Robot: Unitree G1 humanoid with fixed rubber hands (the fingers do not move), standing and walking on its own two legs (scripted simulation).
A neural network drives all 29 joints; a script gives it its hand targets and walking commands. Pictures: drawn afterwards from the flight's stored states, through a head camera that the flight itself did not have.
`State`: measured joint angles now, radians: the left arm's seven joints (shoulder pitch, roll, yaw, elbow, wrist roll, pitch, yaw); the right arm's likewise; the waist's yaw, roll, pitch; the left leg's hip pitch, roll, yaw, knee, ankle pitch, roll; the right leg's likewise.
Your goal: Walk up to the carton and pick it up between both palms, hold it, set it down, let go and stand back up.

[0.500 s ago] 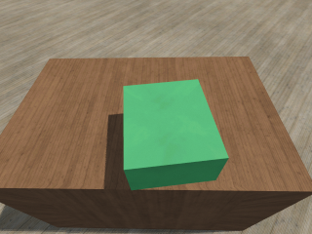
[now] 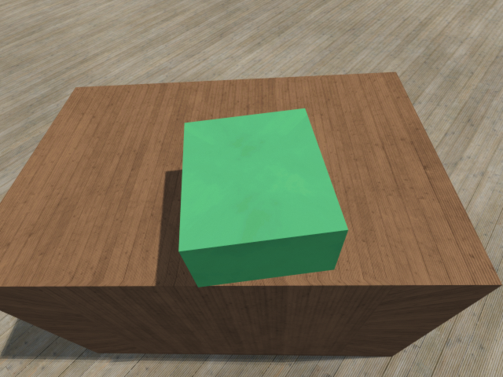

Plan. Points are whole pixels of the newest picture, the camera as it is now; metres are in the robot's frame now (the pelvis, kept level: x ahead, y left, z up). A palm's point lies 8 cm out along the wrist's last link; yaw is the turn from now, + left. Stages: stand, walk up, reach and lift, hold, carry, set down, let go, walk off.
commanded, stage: walk up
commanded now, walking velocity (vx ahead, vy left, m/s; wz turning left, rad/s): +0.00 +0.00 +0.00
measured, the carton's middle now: (255, 192) +0.45 +0.02 -0.02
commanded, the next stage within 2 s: stand in 0.30 s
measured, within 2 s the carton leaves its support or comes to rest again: neither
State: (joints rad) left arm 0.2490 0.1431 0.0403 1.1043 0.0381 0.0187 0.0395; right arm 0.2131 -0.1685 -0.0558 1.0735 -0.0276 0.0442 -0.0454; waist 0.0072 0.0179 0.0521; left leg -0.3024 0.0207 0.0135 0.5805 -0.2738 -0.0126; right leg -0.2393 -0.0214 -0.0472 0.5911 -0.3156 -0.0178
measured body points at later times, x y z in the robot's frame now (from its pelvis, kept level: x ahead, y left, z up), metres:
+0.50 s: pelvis -0.01 -0.01 +0.02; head +0.01 -0.01 +0.47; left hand -0.02 +0.20 -0.15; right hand -0.04 -0.21 -0.15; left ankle -0.02 +0.12 -0.73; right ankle -0.01 -0.10 -0.73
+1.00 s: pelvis -0.04 +0.00 -0.02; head +0.00 +0.02 +0.43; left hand +0.20 +0.23 -0.11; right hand +0.19 -0.21 -0.11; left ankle -0.02 +0.12 -0.73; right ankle -0.02 -0.10 -0.73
